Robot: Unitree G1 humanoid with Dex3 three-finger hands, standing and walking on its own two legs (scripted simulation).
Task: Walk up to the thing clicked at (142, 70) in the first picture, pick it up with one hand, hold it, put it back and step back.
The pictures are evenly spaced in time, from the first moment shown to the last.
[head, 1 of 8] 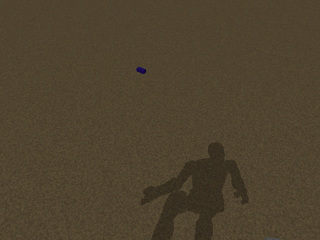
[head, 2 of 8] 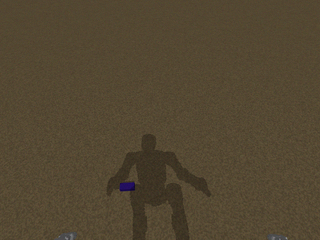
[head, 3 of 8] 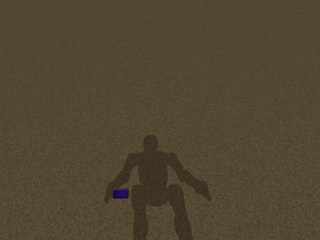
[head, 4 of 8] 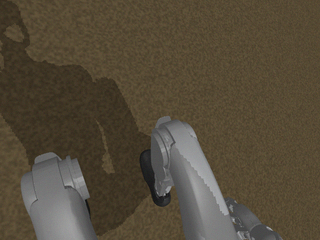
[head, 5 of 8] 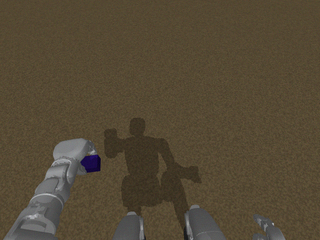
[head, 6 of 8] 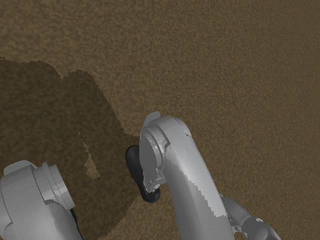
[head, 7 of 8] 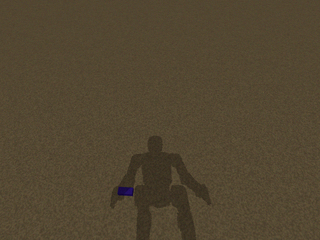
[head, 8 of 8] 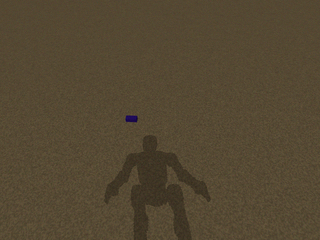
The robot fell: no
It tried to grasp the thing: yes
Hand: left
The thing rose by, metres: 0.67
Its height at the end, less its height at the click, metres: +0.00
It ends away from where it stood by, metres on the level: 0.01
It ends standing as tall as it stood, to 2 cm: yes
